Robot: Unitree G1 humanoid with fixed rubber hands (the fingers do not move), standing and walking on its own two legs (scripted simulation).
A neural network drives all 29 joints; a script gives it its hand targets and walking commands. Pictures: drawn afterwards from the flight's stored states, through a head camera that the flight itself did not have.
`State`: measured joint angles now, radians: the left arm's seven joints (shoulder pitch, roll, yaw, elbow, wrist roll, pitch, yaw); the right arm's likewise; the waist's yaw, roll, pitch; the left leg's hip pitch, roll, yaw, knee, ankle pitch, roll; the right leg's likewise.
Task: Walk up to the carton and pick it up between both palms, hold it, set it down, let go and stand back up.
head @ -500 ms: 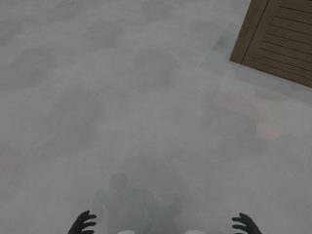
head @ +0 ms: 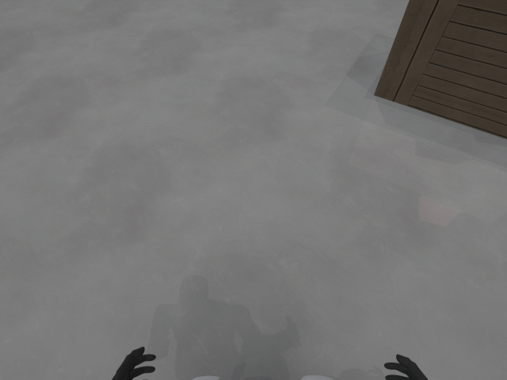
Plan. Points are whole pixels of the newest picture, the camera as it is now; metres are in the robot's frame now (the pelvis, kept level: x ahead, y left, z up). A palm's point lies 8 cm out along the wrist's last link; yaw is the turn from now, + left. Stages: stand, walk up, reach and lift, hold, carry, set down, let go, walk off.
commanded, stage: stand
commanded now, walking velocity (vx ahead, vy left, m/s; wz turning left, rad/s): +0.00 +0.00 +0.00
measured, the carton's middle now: out of the picture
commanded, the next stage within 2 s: walk up in 1.04 s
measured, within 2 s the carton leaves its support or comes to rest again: neither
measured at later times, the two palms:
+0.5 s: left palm out of the picture +0.07 +0.24 -0.12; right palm out of the picture +0.07 -0.25 -0.12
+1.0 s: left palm out of the picture +0.02 +0.25 -0.13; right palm out of the picture +0.03 -0.25 -0.11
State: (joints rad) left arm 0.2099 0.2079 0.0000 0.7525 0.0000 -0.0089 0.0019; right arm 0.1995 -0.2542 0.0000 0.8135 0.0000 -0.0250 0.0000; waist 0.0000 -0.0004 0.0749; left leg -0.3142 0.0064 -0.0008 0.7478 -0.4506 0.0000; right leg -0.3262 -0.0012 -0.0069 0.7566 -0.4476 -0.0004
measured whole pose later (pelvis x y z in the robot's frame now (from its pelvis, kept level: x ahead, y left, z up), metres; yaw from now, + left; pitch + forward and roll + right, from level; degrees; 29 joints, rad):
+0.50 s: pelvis -0.01 +0.00 +0.00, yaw +0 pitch +0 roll +0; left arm 0.21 0.21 0.00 0.83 0.00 -0.01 0.00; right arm 0.20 -0.26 0.00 0.89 0.00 -0.03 0.00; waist 0.00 0.00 0.06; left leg -0.31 0.01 0.00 0.75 -0.43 0.00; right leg -0.32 0.00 -0.01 0.75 -0.42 0.00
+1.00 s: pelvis -0.05 +0.01 +0.00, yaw +1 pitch -3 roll -2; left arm 0.21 0.21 0.00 0.92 0.00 -0.01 0.00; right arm 0.20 -0.26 0.00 0.98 0.00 -0.03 0.00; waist 0.00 0.00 0.06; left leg -0.31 0.01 -0.03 0.75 -0.38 0.00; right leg -0.29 0.01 -0.03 0.69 -0.35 0.00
